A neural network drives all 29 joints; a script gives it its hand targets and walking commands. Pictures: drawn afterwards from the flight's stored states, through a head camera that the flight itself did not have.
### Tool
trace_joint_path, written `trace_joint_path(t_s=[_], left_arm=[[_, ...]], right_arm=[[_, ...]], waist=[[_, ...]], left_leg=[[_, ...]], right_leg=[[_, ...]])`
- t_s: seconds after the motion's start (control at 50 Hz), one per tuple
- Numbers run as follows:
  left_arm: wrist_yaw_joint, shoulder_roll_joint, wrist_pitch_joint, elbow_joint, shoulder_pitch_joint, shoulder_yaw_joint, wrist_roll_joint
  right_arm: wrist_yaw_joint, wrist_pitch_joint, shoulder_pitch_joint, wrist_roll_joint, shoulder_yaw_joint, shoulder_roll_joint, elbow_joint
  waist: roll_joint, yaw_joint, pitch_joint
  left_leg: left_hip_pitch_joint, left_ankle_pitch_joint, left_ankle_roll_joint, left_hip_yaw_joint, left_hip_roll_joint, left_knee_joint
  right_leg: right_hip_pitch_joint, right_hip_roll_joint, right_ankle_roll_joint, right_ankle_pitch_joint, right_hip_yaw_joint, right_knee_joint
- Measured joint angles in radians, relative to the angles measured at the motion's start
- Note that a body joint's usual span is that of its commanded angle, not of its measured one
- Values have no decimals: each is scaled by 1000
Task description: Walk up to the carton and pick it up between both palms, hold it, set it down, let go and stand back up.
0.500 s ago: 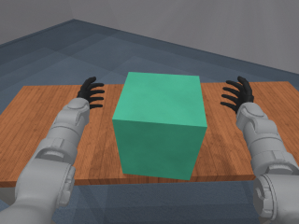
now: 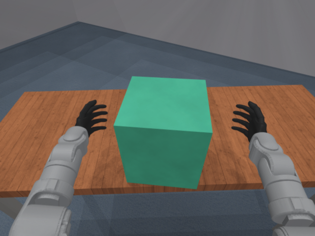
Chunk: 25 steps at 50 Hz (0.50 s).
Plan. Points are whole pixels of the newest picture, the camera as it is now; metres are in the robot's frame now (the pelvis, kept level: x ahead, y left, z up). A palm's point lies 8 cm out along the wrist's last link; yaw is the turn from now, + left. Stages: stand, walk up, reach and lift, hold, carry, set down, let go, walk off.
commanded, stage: set down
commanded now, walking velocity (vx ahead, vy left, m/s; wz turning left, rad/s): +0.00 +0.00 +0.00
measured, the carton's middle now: (164, 133) +0.41 -0.02 +0.05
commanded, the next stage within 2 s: let go in 1.90 s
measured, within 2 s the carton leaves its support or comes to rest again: neither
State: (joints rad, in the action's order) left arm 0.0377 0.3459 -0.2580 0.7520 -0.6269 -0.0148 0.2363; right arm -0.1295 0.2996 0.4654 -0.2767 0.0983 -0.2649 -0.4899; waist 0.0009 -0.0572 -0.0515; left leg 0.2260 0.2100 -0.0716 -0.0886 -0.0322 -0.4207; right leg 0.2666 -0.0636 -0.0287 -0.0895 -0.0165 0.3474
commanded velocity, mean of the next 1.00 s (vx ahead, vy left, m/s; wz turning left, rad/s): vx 0.00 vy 0.00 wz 0.00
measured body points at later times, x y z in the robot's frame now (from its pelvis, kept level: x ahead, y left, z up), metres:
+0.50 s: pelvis +0.01 +0.00 +0.00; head -0.01 +0.00 +0.45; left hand +0.35 +0.20 +0.06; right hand +0.29 -0.25 +0.08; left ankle +0.01 +0.07 -0.74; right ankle +0.06 -0.10 -0.74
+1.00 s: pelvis +0.01 +0.00 +0.00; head +0.02 +0.00 +0.45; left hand +0.27 +0.21 -0.01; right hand +0.22 -0.24 +0.02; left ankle +0.01 +0.07 -0.74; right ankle +0.06 -0.10 -0.74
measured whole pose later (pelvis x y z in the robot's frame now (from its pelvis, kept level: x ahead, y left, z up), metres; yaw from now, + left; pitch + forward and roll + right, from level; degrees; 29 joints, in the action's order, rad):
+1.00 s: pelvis +0.01 +0.00 +0.00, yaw +0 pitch +0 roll +0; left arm 0.06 0.31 0.06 0.38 0.09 -0.06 0.23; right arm -0.11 0.07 -0.27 -0.22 0.04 -0.19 -0.02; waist 0.00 -0.06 0.01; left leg 0.18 0.21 -0.07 -0.09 -0.03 -0.39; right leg 0.24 -0.06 -0.04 -0.11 -0.02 0.35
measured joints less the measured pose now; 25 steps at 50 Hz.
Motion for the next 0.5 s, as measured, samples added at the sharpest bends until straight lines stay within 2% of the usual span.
trace_joint_path(t_s=[0.22, 0.3, 0.5], left_arm=[[20, -20, -6, -211, 191, 46, -27], [26, -21, -13, -235, 234, 46, -18], [27, -31, -2, -305, 343, 35, -13]], right_arm=[[-9, -22, -203, 0, -25, 26, 203], [-13, -17, -271, 0, -25, 26, 278], [-14, -21, -401, 4, -32, 27, 378]], waist=[[-4, 0, 7], [-5, 0, 4], [-5, 0, 6]], left_leg=[[-32, 0, 3, 0, -1, 24], [-33, 0, 4, 0, -2, 25], [-41, 0, 4, 0, -2, 27]], right_leg=[[-21, 0, -3, -12, -1, 0], [-21, 0, -5, -14, -1, 0], [-28, 0, -6, -14, -1, 0]])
